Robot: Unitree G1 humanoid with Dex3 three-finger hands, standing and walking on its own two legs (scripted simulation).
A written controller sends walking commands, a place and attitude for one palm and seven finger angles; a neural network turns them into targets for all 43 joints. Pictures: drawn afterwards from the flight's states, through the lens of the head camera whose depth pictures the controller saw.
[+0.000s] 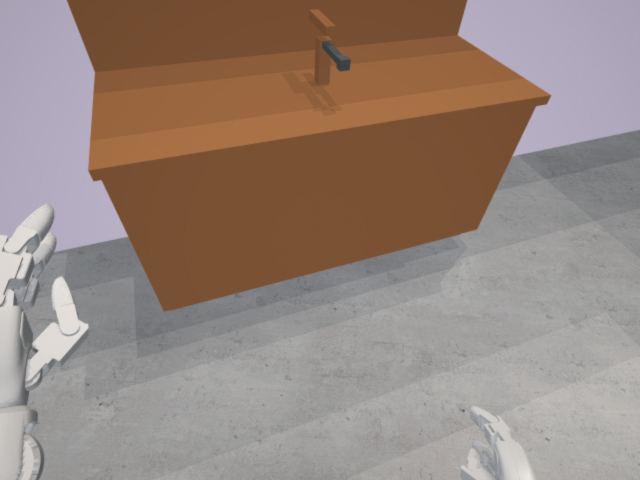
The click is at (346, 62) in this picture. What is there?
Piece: tap's lever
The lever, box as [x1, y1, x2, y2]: [336, 56, 350, 70]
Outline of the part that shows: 337,57 336,67 339,70 349,69 350,59 347,56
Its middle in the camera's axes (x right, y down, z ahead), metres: +0.06 -0.45 +1.00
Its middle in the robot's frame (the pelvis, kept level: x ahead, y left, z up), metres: +1.06 +0.01 +0.06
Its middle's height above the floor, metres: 0.83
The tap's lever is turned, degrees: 0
